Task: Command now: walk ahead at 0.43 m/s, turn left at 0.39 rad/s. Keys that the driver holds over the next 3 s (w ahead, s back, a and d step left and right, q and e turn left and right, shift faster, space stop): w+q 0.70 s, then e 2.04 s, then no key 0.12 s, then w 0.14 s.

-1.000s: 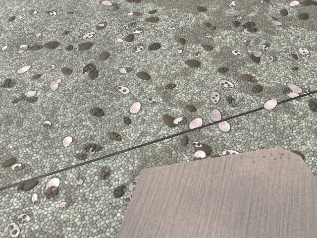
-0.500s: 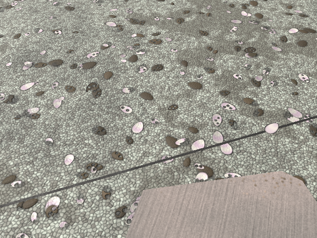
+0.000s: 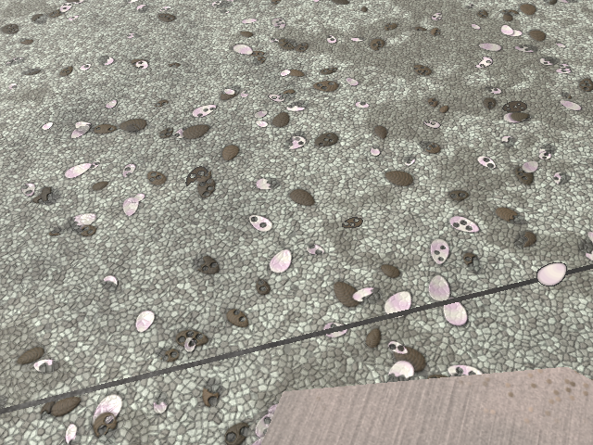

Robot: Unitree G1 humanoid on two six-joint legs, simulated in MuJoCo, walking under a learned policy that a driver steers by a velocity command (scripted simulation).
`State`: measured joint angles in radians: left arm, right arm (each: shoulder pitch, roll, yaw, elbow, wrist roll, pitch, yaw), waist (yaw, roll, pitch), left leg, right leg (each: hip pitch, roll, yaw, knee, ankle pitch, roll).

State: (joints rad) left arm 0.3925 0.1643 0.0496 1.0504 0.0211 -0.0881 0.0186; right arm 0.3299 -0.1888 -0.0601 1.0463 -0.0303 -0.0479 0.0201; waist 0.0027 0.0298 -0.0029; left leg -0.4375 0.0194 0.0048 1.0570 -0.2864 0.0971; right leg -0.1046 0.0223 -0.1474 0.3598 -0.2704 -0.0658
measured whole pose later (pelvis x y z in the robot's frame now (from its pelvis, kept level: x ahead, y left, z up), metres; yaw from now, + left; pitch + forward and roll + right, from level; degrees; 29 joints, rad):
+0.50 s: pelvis +0.25 +0.05 -0.01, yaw +17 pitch +0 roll +1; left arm 0.19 0.20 0.05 0.87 0.04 -0.08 0.00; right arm 0.27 -0.24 -0.08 0.96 -0.01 -0.04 0.00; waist -0.01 -0.01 0.06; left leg -0.23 -0.17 0.06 0.41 -0.18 0.18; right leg -0.52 -0.10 0.02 1.21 -0.31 0.00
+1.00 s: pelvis +0.52 +0.09 -0.01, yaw +23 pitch +0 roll +0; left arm 0.16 0.22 0.03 0.85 0.00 -0.06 -0.01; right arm 0.31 -0.24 -0.05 0.90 -0.03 -0.05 -0.02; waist -0.03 0.02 0.10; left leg -0.33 -0.09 -0.04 1.19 -0.43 0.02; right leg -0.38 0.07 -0.03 0.45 -0.08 -0.09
